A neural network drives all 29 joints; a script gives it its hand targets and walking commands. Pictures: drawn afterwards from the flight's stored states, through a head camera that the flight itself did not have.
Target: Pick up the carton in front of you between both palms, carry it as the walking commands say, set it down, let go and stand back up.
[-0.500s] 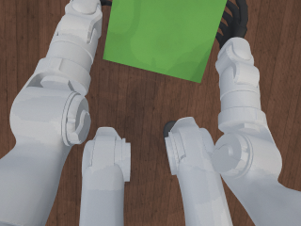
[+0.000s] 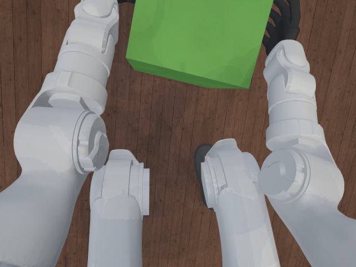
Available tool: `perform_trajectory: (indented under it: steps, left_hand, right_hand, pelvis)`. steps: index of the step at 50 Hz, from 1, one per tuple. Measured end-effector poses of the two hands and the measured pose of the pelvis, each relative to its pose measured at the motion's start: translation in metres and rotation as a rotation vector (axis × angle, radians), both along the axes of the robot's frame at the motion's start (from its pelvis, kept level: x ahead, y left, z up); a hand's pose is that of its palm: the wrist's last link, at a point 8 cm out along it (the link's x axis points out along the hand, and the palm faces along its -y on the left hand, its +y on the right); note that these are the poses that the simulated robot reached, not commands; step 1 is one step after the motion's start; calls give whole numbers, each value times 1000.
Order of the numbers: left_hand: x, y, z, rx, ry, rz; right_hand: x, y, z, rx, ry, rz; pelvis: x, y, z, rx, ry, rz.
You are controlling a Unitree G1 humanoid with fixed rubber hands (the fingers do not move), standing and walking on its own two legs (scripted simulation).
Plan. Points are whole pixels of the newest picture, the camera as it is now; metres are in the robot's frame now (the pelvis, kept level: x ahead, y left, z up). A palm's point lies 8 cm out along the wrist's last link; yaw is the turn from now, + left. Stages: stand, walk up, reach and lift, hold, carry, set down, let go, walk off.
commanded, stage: set down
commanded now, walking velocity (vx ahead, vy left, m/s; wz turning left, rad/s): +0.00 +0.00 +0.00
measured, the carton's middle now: (189, 29) +0.54 -0.05 -0.26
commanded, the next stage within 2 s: let go in 1.50 s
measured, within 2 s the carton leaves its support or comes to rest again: neither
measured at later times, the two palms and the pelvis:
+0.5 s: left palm (85, 6) +0.55 +0.14 -0.19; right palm (295, 62) +0.46 -0.24 -0.18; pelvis -0.03 -0.01 -0.01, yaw +0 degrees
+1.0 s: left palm out of the picture +0.57 +0.14 -0.02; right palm out of the picture +0.47 -0.23 -0.02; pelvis -0.01 -0.01 +0.09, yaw +0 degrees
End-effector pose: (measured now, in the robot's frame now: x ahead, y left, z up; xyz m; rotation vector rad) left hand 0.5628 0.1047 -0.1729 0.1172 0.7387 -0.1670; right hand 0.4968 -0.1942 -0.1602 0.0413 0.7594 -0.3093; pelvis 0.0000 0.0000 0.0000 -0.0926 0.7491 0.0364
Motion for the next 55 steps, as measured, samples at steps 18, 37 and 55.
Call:
perform_trajectory:
  steps: [18,37,55]
  left_hand:
    - [-23,33,-33,70,16,29]
    - [9,25,76,77,-91,37]
    - [10,43,178,68,-95,33]
  right_hand:
    - [-38,-25,-26,-51,75,-30]
    - [-27,-32,57,-17,-92,-75]
    - [-28,-35,167,-45,-108,-70]
  pelvis:
    - [-11,-3,-7,-4,-58,0]
    - [-25,-12,23,31,-84,-30]
    - [-8,-11,114,34,63,-26]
